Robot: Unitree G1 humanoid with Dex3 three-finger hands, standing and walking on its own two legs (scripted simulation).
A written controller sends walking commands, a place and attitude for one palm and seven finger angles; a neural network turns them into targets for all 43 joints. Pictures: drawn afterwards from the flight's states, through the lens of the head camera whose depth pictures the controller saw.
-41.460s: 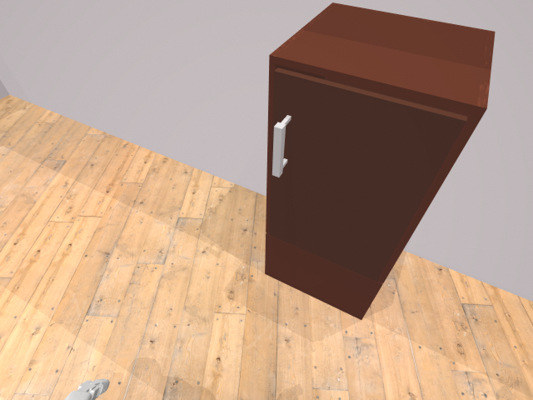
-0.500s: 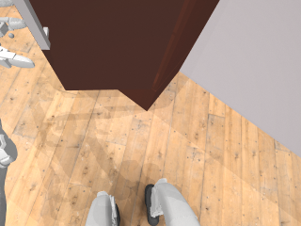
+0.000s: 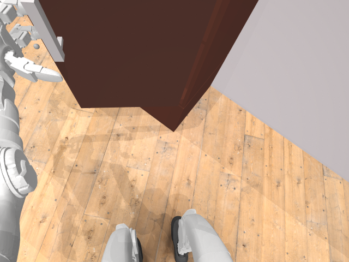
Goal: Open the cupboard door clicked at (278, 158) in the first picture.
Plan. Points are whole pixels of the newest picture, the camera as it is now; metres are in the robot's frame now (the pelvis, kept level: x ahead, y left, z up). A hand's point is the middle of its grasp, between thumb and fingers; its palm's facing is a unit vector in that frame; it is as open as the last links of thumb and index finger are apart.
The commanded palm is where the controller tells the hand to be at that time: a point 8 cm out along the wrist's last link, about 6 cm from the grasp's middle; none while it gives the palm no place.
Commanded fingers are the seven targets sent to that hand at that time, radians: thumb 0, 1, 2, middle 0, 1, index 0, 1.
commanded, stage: slide the fingers in behind the handle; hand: left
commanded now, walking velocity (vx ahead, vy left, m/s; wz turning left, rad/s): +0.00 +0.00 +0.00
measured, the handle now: (47, 25) +0.60 +0.20 +0.06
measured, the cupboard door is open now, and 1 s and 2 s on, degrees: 42 42 43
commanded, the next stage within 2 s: close the thumb around the handle in 0.88 s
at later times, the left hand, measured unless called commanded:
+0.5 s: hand (56, 48) +0.54 +0.18 +0.06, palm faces -0.03 -1.00 -0.02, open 14.0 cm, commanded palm +0.53 +0.21 +0.06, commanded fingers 0.00 -0.50 0.30 -0.30 -1.20 -0.30 -1.20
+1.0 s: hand (53, 48) +0.54 +0.19 +0.07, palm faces -0.02 -1.00 -0.01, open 14.0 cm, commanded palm +0.53 +0.22 +0.06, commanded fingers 0.00 -0.39 0.35 -0.31 -1.21 -0.31 -1.21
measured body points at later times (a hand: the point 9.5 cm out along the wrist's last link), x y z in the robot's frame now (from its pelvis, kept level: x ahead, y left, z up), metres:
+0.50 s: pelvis +0.01 +0.00 +0.00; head +0.18 +0.02 +0.42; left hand +0.54 +0.24 +0.07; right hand -0.01 -0.26 -0.10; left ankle -0.02 +0.08 -0.65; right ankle +0.04 -0.13 -0.65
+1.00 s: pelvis +0.00 -0.01 +0.00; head +0.17 +0.02 +0.42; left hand +0.54 +0.24 +0.07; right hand -0.01 -0.27 -0.10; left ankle -0.02 +0.08 -0.65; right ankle +0.04 -0.13 -0.65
